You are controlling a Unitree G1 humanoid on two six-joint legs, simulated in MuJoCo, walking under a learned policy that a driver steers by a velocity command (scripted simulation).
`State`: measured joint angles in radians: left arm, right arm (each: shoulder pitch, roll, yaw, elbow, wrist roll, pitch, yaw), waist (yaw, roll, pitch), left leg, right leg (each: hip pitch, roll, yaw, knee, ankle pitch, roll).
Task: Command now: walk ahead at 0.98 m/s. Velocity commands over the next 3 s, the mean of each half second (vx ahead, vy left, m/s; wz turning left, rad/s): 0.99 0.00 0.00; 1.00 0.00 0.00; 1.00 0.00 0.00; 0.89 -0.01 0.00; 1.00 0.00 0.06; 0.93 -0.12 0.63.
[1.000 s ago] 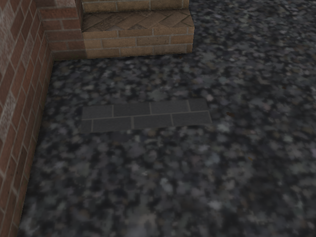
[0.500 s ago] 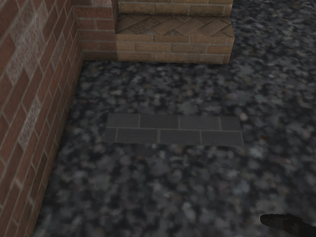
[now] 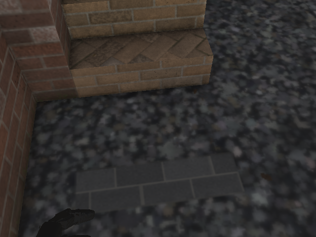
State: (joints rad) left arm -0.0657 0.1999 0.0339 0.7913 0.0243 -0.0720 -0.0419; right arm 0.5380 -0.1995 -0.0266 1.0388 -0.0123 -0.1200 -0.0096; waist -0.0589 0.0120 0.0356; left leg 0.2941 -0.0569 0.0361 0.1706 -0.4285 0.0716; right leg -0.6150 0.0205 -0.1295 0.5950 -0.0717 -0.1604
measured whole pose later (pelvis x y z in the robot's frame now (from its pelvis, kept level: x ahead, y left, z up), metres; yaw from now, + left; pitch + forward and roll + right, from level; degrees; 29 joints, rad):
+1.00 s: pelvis +0.97 +0.01 +0.02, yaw -1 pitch +1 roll -1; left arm 0.17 0.26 0.03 0.90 0.04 -0.10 0.00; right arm 0.25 -0.22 -0.02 0.92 -0.01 -0.11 -0.02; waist -0.02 0.01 0.04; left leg -0.39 -0.06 -0.06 1.61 -0.31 0.11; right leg -0.40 0.08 -0.10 0.53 -0.16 -0.11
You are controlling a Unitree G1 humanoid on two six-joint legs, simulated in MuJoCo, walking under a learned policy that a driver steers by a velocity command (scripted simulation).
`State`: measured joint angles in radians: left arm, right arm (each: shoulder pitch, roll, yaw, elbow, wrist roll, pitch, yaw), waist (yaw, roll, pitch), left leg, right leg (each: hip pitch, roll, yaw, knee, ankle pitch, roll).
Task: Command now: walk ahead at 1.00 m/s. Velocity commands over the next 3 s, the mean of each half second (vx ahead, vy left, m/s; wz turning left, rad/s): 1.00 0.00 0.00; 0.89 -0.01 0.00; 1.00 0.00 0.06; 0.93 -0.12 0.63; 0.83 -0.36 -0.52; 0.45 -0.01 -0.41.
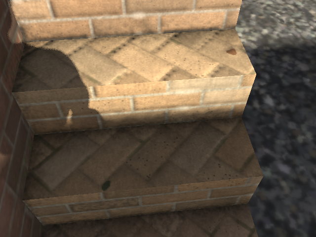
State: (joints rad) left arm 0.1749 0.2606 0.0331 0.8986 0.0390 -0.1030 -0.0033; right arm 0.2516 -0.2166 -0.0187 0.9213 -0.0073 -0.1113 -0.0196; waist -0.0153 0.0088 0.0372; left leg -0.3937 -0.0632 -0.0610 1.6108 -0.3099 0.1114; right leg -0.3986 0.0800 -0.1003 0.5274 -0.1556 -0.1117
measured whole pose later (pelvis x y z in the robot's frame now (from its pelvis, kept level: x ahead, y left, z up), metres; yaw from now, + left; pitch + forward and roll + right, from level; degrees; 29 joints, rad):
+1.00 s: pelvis +0.63 -0.01 +0.42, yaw +1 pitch +1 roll +1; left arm 0.53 0.19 0.05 1.05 0.03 -0.13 -0.05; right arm -0.05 -0.05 0.03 0.50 0.02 -0.03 -0.06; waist 0.03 0.01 -0.05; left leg -1.37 -0.15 -0.08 2.38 -0.28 0.13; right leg -0.17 0.01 -0.06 0.49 -0.33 -0.05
